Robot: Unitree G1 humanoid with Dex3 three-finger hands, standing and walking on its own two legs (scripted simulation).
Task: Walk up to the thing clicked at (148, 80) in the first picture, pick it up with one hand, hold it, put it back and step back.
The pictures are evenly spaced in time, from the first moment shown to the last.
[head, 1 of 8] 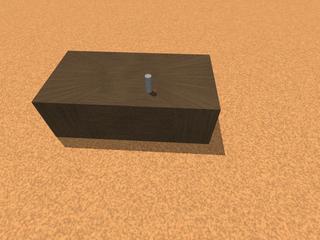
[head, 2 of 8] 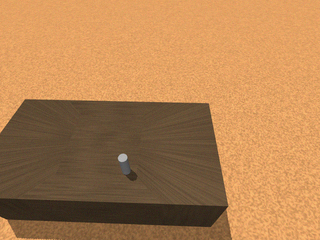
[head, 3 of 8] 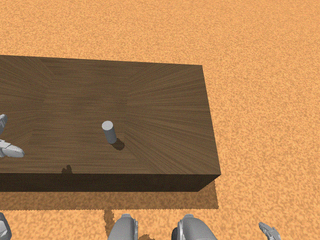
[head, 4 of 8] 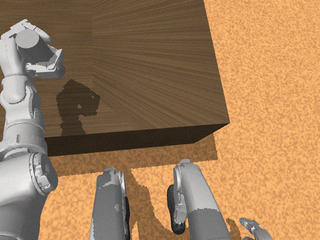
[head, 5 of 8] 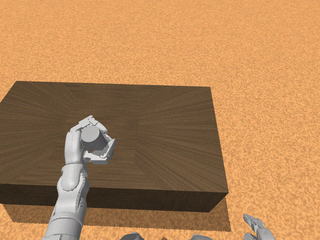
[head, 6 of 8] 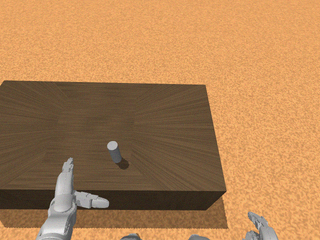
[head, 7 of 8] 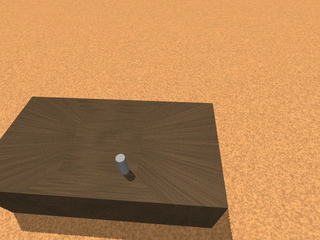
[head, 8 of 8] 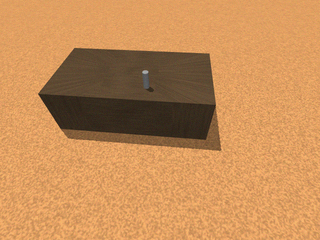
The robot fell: no
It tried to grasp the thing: yes
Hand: left
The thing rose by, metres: 0.33
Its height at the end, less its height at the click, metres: +0.00
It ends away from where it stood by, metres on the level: 0.01
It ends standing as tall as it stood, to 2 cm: yes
